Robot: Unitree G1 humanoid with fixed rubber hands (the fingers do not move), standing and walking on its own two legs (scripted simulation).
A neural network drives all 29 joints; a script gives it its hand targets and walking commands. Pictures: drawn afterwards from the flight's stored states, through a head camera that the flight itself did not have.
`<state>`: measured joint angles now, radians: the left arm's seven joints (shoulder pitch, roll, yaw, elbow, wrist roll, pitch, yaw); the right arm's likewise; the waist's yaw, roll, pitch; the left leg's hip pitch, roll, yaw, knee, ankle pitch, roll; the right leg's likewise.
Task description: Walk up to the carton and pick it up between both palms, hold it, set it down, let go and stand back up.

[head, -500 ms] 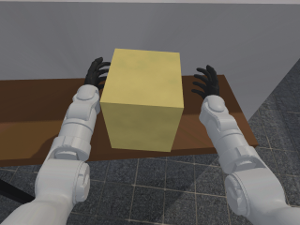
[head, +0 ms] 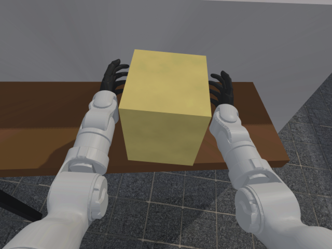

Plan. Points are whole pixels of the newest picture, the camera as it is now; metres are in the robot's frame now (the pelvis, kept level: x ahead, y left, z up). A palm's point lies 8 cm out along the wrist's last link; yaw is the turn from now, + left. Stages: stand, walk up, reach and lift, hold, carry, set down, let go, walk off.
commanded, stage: reach and lift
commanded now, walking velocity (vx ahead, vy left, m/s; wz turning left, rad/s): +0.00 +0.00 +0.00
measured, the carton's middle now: (165, 110) +0.44 +0.01 +0.06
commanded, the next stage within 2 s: none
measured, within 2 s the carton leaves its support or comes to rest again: leaves its support in 1.66 s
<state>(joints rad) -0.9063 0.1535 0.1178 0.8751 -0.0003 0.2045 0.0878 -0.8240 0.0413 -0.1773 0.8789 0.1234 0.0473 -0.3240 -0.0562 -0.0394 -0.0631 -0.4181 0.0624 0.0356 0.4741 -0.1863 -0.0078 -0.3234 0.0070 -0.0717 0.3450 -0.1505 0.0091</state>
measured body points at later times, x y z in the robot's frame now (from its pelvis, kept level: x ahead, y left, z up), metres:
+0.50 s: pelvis +0.00 +0.01 +0.00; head +0.04 +0.05 +0.45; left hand +0.46 +0.15 +0.12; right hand +0.43 -0.13 +0.11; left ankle +0.03 +0.11 -0.74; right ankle +0.01 -0.13 -0.74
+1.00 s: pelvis +0.03 -0.01 +0.01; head +0.04 +0.04 +0.46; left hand +0.45 +0.15 +0.12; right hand +0.42 -0.13 +0.11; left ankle +0.03 +0.11 -0.74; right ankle +0.01 -0.13 -0.74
